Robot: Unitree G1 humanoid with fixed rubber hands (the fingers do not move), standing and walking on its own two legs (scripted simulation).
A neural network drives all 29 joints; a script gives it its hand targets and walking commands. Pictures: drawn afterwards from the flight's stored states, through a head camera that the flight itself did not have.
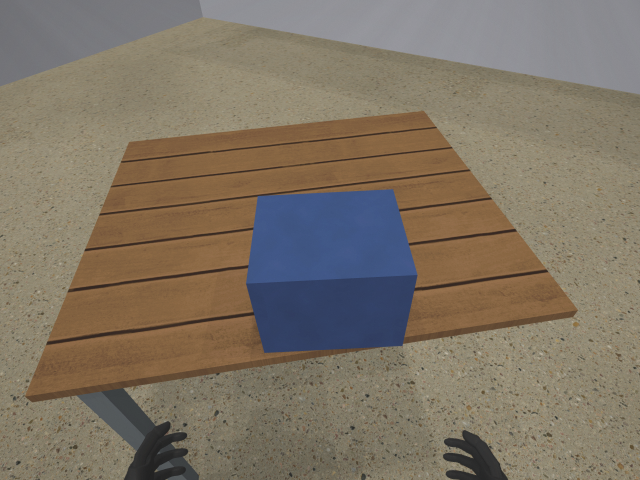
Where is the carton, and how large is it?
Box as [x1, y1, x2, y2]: [246, 189, 417, 352]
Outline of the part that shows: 392,189 258,196 246,284 264,352 402,345 417,275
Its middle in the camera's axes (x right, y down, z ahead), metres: +0.01 +0.05 +0.61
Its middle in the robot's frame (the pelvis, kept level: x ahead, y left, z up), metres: +0.43 +0.02 +0.02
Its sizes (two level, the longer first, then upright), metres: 0.217 0.181 0.170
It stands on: a table, 0.71 m high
